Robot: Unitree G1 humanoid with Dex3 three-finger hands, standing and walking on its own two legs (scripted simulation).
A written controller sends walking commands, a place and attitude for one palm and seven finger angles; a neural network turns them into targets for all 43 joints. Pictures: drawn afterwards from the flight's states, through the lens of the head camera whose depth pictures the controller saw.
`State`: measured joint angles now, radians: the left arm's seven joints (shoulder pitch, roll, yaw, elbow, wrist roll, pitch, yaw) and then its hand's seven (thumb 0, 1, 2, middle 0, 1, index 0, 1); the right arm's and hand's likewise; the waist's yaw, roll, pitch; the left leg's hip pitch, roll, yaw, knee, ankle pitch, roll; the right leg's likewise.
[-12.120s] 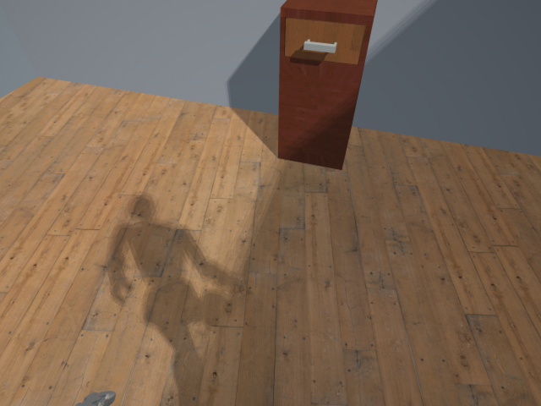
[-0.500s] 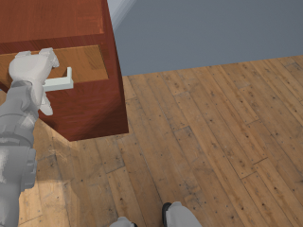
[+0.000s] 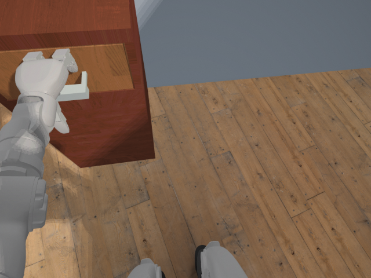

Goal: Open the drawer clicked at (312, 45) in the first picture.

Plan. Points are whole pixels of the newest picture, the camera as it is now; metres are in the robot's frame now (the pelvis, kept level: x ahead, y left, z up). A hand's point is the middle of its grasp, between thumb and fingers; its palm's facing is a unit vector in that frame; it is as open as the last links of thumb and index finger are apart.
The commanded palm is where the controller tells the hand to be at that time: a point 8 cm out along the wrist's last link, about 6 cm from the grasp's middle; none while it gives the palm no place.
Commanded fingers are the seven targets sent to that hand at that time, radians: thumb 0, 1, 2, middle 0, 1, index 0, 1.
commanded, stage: lower the fingers behind the handle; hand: left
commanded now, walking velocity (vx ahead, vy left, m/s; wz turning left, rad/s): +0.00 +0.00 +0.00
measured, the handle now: (58, 85) +0.57 +0.26 -0.02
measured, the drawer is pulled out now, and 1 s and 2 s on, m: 0.00 0.00 0.00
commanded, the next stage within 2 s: close the thumb around the handle in 1.18 s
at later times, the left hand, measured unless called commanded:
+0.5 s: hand (58, 106) +0.51 +0.26 -0.02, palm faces -0.08 -0.01 -1.00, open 13.9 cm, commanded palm +0.51 +0.24 +0.03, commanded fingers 0.00 -0.50 0.30 -0.30 -1.20 -0.30 -1.20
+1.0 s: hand (62, 107) +0.52 +0.26 -0.04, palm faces -0.11 -0.02 -0.99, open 13.8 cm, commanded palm +0.52 +0.24 +0.01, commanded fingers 0.00 -0.50 0.30 -0.30 -1.20 -0.30 -1.20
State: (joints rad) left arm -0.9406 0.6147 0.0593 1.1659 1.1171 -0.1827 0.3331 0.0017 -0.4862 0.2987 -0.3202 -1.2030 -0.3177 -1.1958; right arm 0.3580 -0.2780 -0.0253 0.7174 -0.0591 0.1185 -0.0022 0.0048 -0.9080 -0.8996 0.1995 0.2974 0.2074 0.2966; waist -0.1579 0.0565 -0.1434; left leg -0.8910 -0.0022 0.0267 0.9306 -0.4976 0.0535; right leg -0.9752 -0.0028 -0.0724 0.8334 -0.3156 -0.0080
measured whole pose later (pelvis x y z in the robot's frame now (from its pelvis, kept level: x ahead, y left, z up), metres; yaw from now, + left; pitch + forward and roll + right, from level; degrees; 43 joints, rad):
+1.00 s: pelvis -0.02 -0.01 -0.04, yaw +0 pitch +32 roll -3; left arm -1.02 0.71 0.07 1.19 1.12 -0.14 0.30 0.00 -0.49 0.30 -0.31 -1.20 -0.32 -1.20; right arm 0.34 -0.28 0.00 0.71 -0.05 0.09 0.00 0.00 -0.91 -0.90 0.20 0.30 0.21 0.30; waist -0.18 0.07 -0.13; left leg -1.15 0.01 0.01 1.16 -0.56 0.05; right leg -1.22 0.00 -0.09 1.04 -0.36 -0.02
